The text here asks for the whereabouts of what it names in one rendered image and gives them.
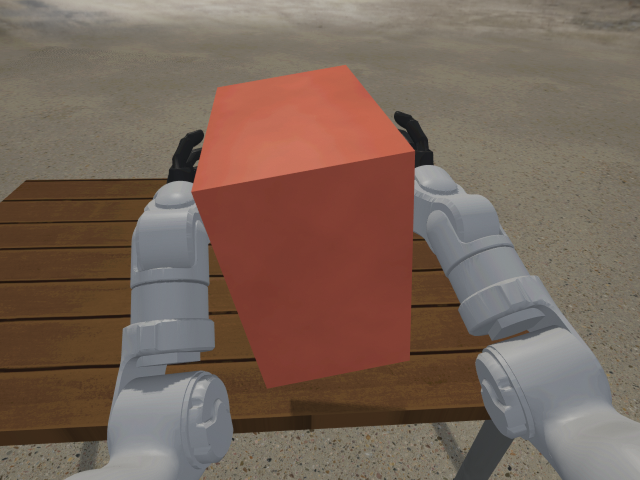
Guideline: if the left robot forearm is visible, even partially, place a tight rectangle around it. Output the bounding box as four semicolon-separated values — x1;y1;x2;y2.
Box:
107;181;215;455

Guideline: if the robot right hand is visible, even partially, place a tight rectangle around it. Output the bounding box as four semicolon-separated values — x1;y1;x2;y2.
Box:
394;111;434;168

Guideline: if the robot left hand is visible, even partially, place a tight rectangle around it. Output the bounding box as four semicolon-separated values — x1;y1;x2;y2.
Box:
166;130;204;184

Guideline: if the table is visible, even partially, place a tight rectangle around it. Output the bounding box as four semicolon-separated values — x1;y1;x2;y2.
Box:
0;178;529;480

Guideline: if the right robot upper arm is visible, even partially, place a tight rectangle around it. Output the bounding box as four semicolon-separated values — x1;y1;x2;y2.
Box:
475;325;640;480

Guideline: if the left robot upper arm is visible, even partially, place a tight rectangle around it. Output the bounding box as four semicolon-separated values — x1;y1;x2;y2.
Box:
64;370;233;480

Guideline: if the carton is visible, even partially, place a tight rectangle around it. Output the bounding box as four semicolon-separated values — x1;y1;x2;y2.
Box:
191;65;415;389

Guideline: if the right robot forearm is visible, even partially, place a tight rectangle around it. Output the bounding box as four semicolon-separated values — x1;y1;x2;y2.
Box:
413;165;612;403

